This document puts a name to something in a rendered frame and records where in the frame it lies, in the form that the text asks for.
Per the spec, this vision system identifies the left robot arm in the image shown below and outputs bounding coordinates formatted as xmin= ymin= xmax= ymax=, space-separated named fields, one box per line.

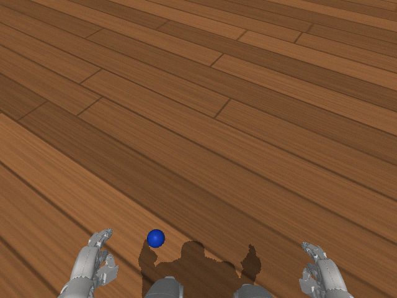
xmin=57 ymin=278 xmax=94 ymax=298

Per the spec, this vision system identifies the ball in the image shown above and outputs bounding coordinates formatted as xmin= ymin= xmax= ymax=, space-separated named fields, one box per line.
xmin=147 ymin=229 xmax=164 ymax=248

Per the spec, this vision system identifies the right robot hand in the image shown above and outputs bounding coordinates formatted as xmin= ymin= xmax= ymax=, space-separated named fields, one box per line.
xmin=299 ymin=242 xmax=347 ymax=298

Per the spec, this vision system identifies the left robot hand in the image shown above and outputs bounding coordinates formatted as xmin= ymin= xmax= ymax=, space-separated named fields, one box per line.
xmin=70 ymin=228 xmax=118 ymax=290

